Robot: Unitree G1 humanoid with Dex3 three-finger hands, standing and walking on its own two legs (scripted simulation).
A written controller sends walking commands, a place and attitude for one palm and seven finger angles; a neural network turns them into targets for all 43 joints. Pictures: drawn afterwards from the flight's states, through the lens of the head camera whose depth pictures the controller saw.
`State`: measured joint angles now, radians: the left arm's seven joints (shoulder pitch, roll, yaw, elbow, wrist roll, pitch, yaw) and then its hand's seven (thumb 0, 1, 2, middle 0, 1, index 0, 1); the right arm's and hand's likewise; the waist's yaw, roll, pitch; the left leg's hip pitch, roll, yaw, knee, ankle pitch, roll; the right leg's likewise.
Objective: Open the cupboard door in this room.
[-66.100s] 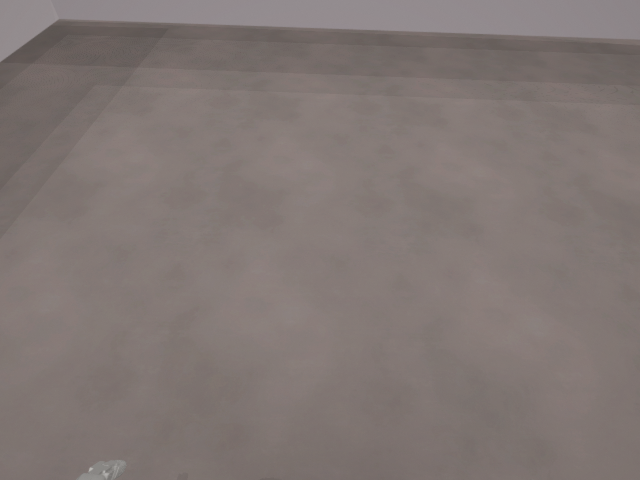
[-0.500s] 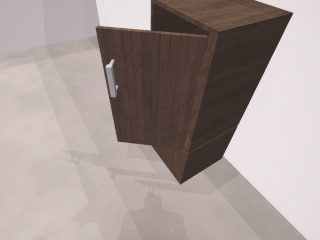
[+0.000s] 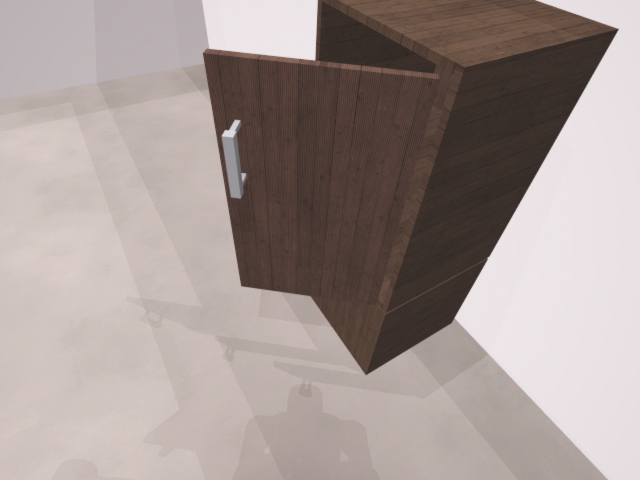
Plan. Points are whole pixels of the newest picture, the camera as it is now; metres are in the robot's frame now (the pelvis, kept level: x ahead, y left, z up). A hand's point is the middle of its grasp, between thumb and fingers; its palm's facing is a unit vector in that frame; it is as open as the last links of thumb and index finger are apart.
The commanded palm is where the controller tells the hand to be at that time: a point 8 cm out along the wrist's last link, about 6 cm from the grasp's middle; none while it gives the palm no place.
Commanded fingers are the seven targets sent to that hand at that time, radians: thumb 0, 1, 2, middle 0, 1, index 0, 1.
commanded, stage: shuffle to correct the standing spot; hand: left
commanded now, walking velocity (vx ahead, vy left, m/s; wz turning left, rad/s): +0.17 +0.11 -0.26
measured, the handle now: (236, 159) +0.60 +0.20 +0.07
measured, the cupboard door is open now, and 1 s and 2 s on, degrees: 51 51 51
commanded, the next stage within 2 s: come to a stop and stand still in 0.02 s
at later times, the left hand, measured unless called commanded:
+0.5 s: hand out of the picture +0.15 +0.18 -0.17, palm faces +0.00 -0.98 -0.21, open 7.3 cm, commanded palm none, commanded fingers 0.00 0.90 0.90 -0.20 -0.30 -0.20 -0.30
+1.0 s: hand out of the picture +0.05 +0.19 -0.16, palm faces +0.01 -0.96 -0.28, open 7.3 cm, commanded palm none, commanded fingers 0.00 0.90 0.90 -0.20 -0.30 -0.20 -0.30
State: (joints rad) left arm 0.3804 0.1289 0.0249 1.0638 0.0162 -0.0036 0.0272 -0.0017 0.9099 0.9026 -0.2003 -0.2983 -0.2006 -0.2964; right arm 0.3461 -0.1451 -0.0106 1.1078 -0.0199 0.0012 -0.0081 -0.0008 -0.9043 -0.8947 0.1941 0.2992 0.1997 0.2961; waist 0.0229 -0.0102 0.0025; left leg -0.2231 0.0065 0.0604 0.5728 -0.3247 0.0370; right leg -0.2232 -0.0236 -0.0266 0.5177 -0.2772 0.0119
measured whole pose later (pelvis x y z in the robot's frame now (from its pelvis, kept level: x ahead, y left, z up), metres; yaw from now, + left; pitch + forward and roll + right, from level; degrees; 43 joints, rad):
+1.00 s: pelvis +0.04 -0.01 +0.00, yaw -1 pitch -2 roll +1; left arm 0.30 0.19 0.00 1.07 0.01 0.00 0.02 0.00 0.91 0.90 -0.20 -0.30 -0.20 -0.30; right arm 0.28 -0.21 0.00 0.98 -0.02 -0.01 -0.02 0.00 -0.91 -0.89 0.19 0.30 0.20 0.30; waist 0.02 0.05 0.02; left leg -0.09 -0.01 0.09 0.46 -0.34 0.02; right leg -0.31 -0.02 -0.07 0.51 -0.17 -0.04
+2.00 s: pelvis +0.06 -0.04 +0.01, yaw +0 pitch -1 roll +0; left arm 0.25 0.15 0.00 1.14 0.00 -0.02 0.03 0.00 0.92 0.90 -0.20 -0.30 -0.20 -0.30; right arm 0.32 -0.15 0.01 1.14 -0.01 -0.02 -0.03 0.00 -0.90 -0.89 0.19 0.30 0.20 0.30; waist 0.01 0.02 0.04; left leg -0.04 0.03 0.05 0.40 -0.33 -0.02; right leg -0.25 0.02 -0.11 0.44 -0.17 -0.07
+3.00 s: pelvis +0.03 +0.01 -0.05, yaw +2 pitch +11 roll -2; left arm 0.31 0.28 0.19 -0.01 -0.28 -0.26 -0.34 0.00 0.22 0.61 -0.25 -0.74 -0.25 -0.74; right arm 0.28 -0.18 0.08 0.54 0.03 -0.22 -0.03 0.01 -0.90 -0.89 0.20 0.30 0.21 0.30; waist -0.01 0.03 -0.09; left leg -0.63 0.00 0.03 1.01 -0.58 0.05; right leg -0.77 -0.05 -0.13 0.92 -0.33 -0.02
